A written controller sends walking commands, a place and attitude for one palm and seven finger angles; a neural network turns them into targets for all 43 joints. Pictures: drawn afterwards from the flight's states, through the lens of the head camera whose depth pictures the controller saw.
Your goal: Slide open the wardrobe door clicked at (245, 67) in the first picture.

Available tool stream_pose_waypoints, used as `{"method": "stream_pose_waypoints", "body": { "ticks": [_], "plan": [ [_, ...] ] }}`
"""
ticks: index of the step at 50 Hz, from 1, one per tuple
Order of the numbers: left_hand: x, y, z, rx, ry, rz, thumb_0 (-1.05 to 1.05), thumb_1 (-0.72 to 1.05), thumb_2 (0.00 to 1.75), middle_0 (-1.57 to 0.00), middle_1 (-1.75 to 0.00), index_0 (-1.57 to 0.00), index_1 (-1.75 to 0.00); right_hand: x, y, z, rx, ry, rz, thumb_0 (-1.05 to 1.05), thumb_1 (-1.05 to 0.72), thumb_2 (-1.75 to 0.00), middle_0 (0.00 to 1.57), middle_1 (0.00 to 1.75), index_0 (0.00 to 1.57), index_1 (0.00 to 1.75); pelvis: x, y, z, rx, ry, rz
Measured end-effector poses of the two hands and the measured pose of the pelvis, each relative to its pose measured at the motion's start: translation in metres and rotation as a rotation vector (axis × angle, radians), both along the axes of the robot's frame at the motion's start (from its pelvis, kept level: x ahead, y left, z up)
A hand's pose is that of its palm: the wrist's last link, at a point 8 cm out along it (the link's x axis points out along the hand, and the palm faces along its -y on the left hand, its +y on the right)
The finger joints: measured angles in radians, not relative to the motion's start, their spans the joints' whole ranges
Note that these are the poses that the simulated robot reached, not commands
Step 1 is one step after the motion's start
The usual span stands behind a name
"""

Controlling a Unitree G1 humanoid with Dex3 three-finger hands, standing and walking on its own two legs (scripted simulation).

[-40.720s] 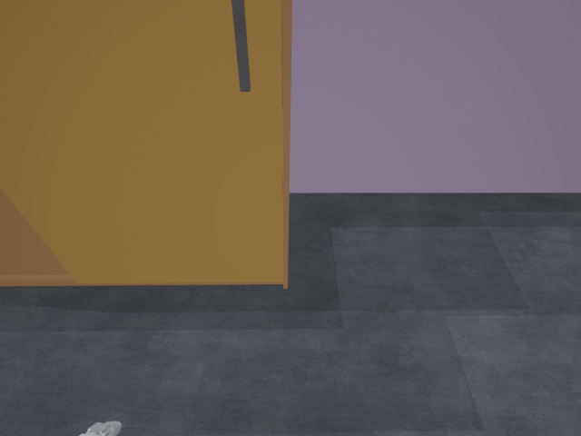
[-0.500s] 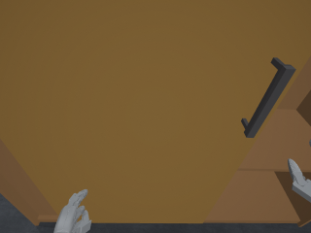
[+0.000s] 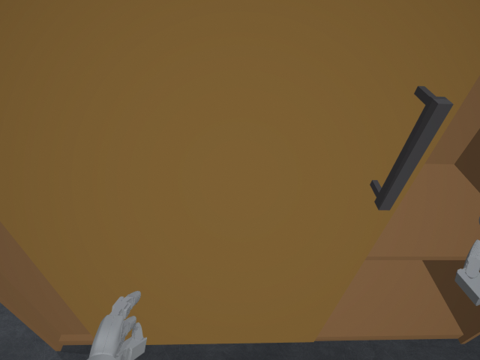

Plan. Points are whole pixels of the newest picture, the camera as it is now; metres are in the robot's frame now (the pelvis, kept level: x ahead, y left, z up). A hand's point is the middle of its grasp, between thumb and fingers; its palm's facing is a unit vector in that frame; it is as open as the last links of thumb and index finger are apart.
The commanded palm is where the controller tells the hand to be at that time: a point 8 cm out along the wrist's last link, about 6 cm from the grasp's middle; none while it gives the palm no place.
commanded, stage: step back with the hand held close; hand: right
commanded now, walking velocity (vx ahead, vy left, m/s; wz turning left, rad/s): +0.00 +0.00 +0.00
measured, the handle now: (401, 153) +0.36 -0.25 +0.21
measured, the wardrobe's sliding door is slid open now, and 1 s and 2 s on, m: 0.62 0.62 0.62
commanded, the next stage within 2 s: stop stepping back and stand still in 1.32 s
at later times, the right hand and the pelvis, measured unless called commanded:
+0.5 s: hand out of the picture +0.16 -0.30 +0.16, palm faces +0.39 +0.77 -0.50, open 7.4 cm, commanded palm +0.10 -0.33 +0.18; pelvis -0.04 -0.03 +0.00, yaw +1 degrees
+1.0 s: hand out of the picture +0.11 -0.29 +0.16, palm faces +0.44 +0.79 -0.42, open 7.4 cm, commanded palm +0.05 -0.33 +0.18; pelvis -0.09 -0.03 -0.02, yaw -1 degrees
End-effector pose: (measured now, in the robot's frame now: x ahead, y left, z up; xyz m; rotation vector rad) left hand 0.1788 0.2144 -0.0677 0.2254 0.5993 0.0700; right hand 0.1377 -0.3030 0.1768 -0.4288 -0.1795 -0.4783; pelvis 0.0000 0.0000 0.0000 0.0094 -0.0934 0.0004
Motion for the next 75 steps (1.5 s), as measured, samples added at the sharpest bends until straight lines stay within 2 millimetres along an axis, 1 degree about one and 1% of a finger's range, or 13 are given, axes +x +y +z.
{"method": "stream_pose_waypoints", "body": {
  "ticks": [4,8,15,26,33,45,51,55,60,63,68,72,75],
  "plan": [
    [-0.003,0.000,-0.001,0.002,0.009,0.003,0.01,0.90,0.90,-0.20,-0.30,-0.20,-0.30,0.001,-0.002,0.001,-0.008,-0.002,0.003,0.01,-0.89,-0.90,0.21,0.30,0.21,0.30,-0.001,-0.001,0.000,0.002,0.004,0.000],
    [-0.009,0.001,-0.002,0.018,0.059,0.009,0.01,0.90,0.90,-0.20,-0.30,-0.20,-0.30,0.009,-0.014,0.005,-0.055,-0.024,0.000,0.01,-0.89,-0.90,0.21,0.30,0.21,0.30,-0.006,-0.005,0.001,0.016,0.038,0.000],
    [-0.030,0.003,0.000,0.045,0.114,0.085,0.01,0.90,0.90,-0.20,-0.30,-0.20,-0.30,0.012,-0.011,-0.011,-0.071,0.077,0.094,0.01,-0.89,-0.90,0.21,0.30,0.21,0.30,-0.017,-0.019,0.001,0.006,0.086,0.024],
    [-0.058,-0.012,-0.002,0.052,0.114,0.084,0.01,0.90,0.90,-0.20,-0.30,-0.20,-0.30,-0.021,-0.032,0.000,-0.167,0.025,0.084,0.01,-0.89,-0.90,0.21,0.30,0.21,0.30,-0.046,-0.030,-0.005,0.010,0.094,0.018],
    [-0.073,-0.018,-0.004,0.057,0.093,0.057,0.01,0.90,0.90,-0.20,-0.30,-0.20,-0.30,-0.042,-0.032,-0.005,-0.139,-0.028,0.066,0.01,-0.89,-0.90,0.21,0.30,0.21,0.30,-0.063,-0.032,-0.009,0.027,0.093,0.009],
    [-0.096,-0.010,-0.006,0.079,0.081,0.042,0.01,0.90,0.90,-0.20,-0.30,-0.20,-0.30,-0.063,-0.031,0.001,-0.196,-0.097,0.072,0.01,-0.89,-0.90,0.21,0.30,0.21,0.30,-0.081,-0.026,-0.015,0.033,0.085,-0.008],
    [-0.111,-0.006,-0.006,0.117,0.116,0.060,0.01,0.90,0.90,-0.20,-0.30,-0.20,-0.30,-0.066,-0.028,-0.003,-0.161,-0.136,0.128,0.01,-0.89,-0.90,0.21,0.30,0.21,0.30,-0.092,-0.034,-0.017,0.037,0.089,-0.008],
    [-0.121,-0.010,-0.004,0.121,0.112,0.089,0.01,0.90,0.90,-0.20,-0.30,-0.20,-0.30,-0.069,-0.037,0.002,-0.221,-0.125,0.143,0.01,-0.89,-0.90,0.21,0.30,0.21,0.30,-0.099,-0.038,-0.016,0.066,0.086,-0.023],
    [-0.129,-0.022,-0.001,0.085,0.129,0.061,0.01,0.90,0.90,-0.20,-0.30,-0.20,-0.30,-0.085,-0.048,0.013,-0.234,-0.113,0.093,0.01,-0.89,-0.90,0.21,0.30,0.21,0.30,-0.102,-0.035,-0.005,0.084,0.142,-0.019],
    [-0.131,-0.027,-0.004,0.067,0.134,0.025,0.01,0.90,0.90,-0.20,-0.30,-0.20,-0.30,-0.092,-0.042,0.011,-0.193,-0.101,0.091,0.01,-0.89,-0.90,0.21,0.30,0.21,0.30,-0.111,-0.031,-0.003,0.067,0.174,0.013],
    [-0.139,-0.025,-0.013,0.039,0.119,0.013,0.01,0.90,0.90,-0.20,-0.30,-0.21,-0.30,-0.094,-0.012,0.003,-0.168,-0.081,0.200,0.01,-0.89,-0.90,0.20,0.30,0.21,0.30,-0.148,-0.025,-0.008,0.063,0.154,0.061],
    [-0.162,-0.016,-0.004,0.027,0.082,0.095,0.01,0.90,0.90,-0.20,-0.30,-0.21,-0.30,-0.104,0.003,0.001,-0.171,-0.074,0.308,0.01,-0.89,-0.90,0.21,0.30,0.21,0.30,-0.162,-0.024,-0.011,0.065,0.122,0.065],
    [-0.183,-0.006,0.005,0.063,0.063,0.153,0.01,0.90,0.90,-0.20,-0.30,-0.21,-0.30,-0.116,-0.003,0.002,-0.185,-0.076,0.332,0.01,-0.89,-0.90,0.21,0.30,0.21,0.30,-0.163,-0.029,-0.013,0.055,0.104,0.068]
  ]
}}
